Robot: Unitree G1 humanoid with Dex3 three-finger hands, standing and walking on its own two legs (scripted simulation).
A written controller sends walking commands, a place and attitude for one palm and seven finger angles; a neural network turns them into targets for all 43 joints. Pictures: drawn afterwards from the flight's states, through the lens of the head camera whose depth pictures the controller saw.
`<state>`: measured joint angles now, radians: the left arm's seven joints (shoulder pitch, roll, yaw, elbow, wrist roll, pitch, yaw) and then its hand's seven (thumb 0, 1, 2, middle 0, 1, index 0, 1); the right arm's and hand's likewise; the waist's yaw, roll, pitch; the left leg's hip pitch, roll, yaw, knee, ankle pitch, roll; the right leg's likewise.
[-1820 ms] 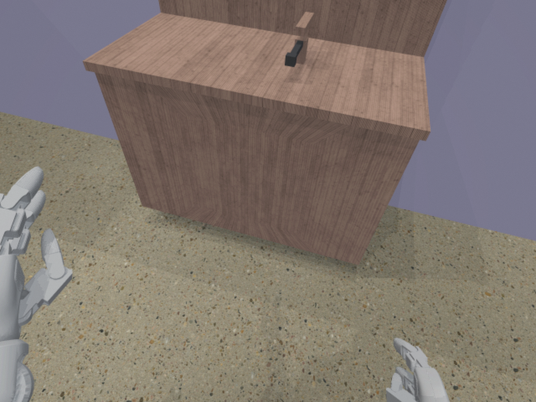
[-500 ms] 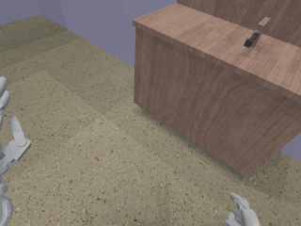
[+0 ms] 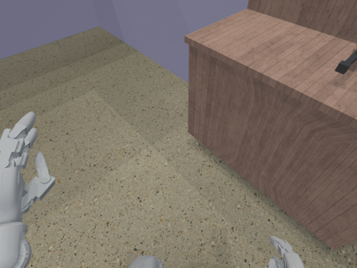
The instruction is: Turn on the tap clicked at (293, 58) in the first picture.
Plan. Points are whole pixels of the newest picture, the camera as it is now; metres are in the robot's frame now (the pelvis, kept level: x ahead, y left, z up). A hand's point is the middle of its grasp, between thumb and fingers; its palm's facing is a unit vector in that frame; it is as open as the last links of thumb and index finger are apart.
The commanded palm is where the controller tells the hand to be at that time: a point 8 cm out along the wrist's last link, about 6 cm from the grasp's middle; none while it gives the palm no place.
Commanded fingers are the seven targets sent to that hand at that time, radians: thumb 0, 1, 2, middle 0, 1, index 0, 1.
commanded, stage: turn to face it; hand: left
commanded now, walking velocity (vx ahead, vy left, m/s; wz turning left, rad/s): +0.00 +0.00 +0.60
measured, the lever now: (343, 67) +0.69 -0.48 +0.08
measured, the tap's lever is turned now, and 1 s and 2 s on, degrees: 0 0 0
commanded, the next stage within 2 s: none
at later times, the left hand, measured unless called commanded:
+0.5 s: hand (62, 130) +0.31 +0.22 +0.19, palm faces +0.37 -0.86 -0.36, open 7.4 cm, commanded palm +0.25 +0.27 +0.19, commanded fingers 0.00 0.90 0.90 -0.20 -0.30 -0.20 -0.30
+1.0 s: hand (150, 131) +0.30 +0.06 +0.20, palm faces +0.11 -0.86 -0.50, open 7.4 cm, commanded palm +0.26 +0.13 +0.19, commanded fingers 0.00 0.90 0.90 -0.20 -0.30 -0.20 -0.30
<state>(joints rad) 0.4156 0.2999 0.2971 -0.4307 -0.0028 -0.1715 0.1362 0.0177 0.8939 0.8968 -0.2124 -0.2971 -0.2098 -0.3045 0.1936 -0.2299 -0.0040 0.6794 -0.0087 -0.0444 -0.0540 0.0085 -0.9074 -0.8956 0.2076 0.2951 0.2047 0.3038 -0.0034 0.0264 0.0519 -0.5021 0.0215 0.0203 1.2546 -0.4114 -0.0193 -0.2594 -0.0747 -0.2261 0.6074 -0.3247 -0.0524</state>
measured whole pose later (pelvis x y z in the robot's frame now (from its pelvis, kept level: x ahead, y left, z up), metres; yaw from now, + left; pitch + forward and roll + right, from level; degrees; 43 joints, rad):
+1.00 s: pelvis +0.02 -0.08 +0.01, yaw -20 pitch +0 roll +3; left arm 0.51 0.41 0.41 -0.53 -0.06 -0.24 0.15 0.02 0.89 0.90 -0.22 -0.30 -0.22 -0.31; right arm 0.19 -0.29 -0.07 0.59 0.01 0.02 -0.02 0.01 -0.91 -0.90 0.20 0.29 0.20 0.30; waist -0.02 0.02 0.04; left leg -0.51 0.04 -0.01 1.17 -0.35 -0.09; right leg -0.34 0.12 -0.01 0.45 -0.12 -0.14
